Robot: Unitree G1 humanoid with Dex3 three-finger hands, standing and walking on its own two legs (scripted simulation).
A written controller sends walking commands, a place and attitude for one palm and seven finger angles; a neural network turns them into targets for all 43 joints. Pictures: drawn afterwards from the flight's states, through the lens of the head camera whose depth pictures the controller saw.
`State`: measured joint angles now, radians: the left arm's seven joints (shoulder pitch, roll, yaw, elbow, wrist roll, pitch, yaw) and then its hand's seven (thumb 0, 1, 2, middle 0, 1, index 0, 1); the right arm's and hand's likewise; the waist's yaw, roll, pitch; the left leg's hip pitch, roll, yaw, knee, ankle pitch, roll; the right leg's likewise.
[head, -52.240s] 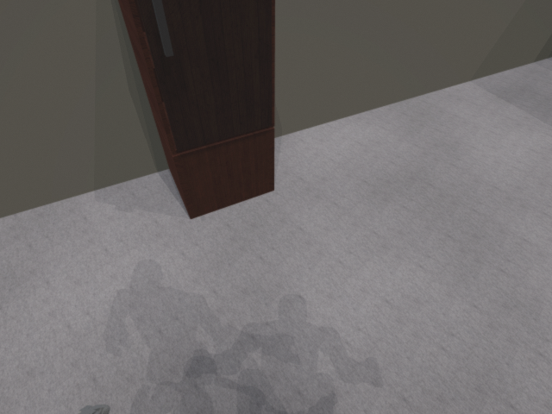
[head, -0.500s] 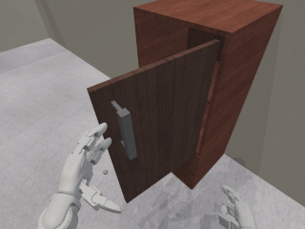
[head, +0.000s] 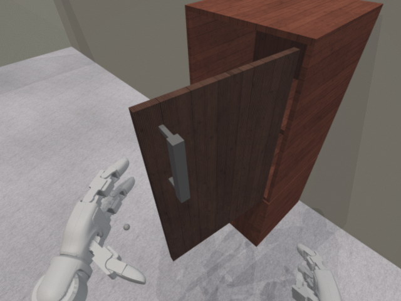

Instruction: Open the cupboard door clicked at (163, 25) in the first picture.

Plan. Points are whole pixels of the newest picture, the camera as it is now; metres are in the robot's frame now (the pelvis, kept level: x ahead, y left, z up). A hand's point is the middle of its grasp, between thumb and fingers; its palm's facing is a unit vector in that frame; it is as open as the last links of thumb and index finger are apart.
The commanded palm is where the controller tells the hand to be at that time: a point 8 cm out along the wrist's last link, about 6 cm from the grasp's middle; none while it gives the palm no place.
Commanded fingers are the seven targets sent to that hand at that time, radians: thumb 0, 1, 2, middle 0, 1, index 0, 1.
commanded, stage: draw the hand back to the body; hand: left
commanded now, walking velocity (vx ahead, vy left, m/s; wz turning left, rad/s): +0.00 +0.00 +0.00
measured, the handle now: (174, 165) +0.34 +0.09 +0.13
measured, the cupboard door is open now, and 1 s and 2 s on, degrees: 82 82 82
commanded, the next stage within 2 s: step back with the hand held close in 1.44 s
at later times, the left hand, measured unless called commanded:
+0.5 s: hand (83, 223) +0.20 +0.20 +0.14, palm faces +0.20 -0.95 -0.25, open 15.5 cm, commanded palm +0.16 +0.25 +0.16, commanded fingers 0.00 -0.05 0.50 -0.17 -0.30 -0.17 -0.30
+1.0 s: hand (55, 199) +0.22 +0.26 +0.16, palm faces +0.40 -0.83 -0.39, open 9.8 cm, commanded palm +0.18 +0.30 +0.18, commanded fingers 0.00 0.83 0.87 -0.20 -0.30 -0.20 -0.30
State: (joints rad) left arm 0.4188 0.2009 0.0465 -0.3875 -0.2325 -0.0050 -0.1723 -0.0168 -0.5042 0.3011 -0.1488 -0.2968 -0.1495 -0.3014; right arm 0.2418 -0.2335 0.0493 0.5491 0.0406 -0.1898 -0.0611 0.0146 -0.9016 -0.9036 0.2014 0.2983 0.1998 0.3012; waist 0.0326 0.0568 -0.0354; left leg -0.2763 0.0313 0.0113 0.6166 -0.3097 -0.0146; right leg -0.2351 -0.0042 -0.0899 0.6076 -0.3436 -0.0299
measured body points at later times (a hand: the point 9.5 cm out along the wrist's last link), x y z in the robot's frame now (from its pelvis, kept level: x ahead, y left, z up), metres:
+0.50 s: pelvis +0.00 +0.01 +0.01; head -0.02 +0.00 +0.46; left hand +0.18 +0.25 +0.16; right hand +0.20 -0.20 -0.05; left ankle +0.01 +0.13 -0.73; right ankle -0.01 -0.10 -0.73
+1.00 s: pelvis +0.03 +0.01 +0.02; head +0.01 -0.01 +0.46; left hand +0.20 +0.30 +0.18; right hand +0.21 -0.21 -0.07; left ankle +0.01 +0.13 -0.73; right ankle -0.01 -0.10 -0.73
